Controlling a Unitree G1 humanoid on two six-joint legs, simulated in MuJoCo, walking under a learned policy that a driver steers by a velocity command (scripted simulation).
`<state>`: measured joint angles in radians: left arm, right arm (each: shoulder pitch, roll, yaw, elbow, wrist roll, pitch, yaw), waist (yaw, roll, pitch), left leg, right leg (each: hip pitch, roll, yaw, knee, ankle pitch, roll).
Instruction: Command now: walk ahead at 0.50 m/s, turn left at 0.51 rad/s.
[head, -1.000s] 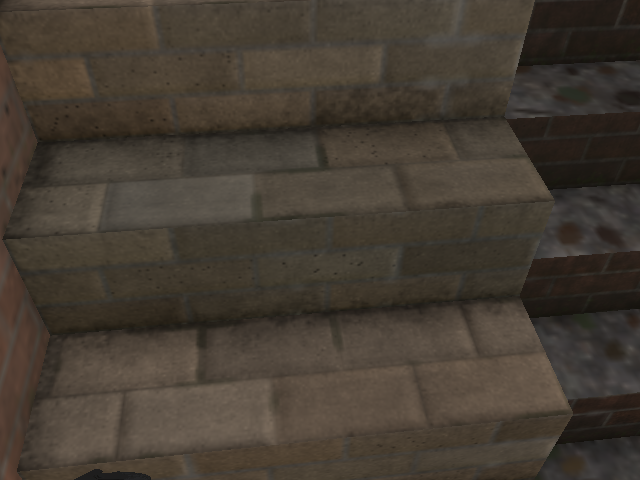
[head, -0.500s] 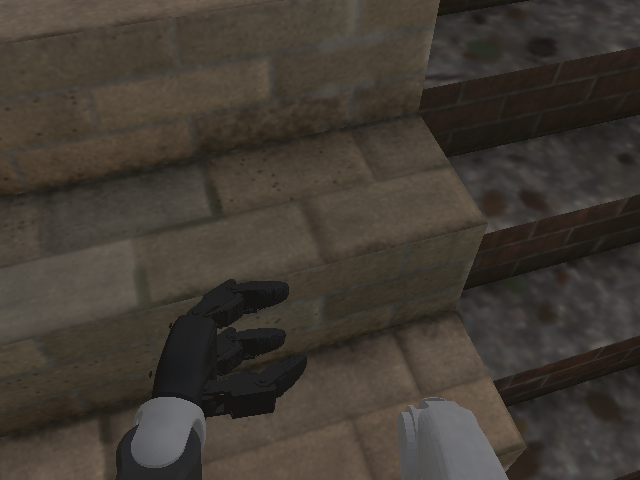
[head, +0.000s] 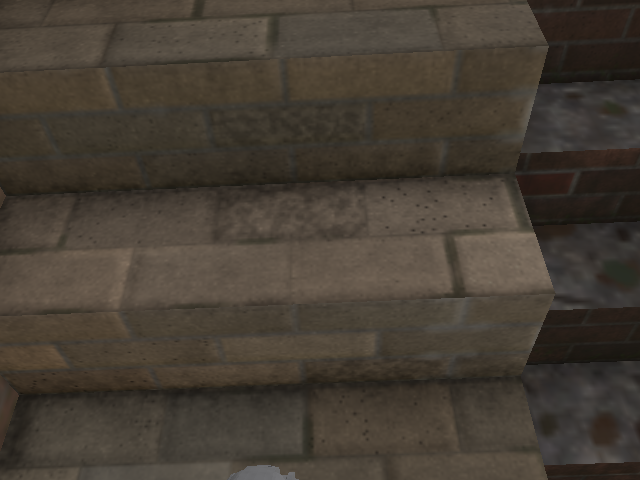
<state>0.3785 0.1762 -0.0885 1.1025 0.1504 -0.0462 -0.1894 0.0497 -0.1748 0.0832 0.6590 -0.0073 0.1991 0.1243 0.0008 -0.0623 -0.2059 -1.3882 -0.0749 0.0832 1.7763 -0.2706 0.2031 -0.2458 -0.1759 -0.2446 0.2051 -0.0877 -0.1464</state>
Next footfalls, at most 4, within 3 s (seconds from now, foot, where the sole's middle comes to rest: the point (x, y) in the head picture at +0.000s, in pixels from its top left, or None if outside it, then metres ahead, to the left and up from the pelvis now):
0.06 left None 0.12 0.09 -0.60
0.38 right None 0.26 -0.06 -0.34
0.64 right None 0.06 -0.14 -0.56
0.78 left None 0.16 0.10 -0.60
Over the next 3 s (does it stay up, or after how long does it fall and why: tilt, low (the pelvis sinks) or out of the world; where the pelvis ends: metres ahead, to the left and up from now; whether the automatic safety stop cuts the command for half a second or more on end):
falls after 1.40 s (tilt)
